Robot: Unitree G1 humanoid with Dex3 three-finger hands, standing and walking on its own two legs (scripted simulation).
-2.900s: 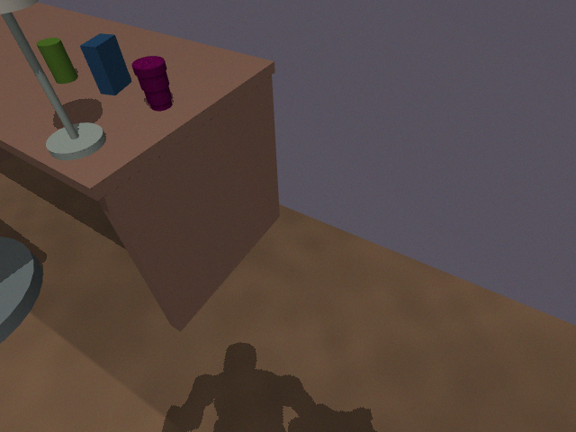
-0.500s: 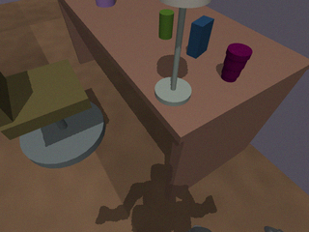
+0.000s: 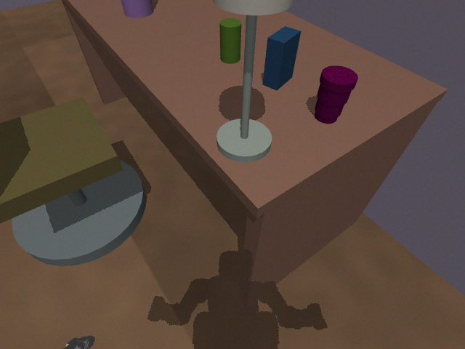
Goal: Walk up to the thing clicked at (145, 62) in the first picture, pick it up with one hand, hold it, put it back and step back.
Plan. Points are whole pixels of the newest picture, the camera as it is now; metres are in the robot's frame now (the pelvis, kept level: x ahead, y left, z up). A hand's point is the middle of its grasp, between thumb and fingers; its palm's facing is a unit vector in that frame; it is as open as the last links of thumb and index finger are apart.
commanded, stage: walk up
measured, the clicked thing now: (332, 97) +0.69 -0.22 +0.05
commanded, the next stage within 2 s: stand in 0.94 s
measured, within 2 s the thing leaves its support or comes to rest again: neither
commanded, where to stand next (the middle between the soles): +0.07 -0.03 m, yaw -1 degrees
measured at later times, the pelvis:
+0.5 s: pelvis +0.00 +0.00 +0.02, yaw +0 degrees
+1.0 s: pelvis +0.01 -0.01 +0.03, yaw -1 degrees
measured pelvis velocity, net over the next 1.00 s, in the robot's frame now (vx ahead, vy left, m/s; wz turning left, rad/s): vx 0.01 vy -0.01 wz -0.01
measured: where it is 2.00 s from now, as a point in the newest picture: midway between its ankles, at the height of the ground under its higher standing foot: outside the picture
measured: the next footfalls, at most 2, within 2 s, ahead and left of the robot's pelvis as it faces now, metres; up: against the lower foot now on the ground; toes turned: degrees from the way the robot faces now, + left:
none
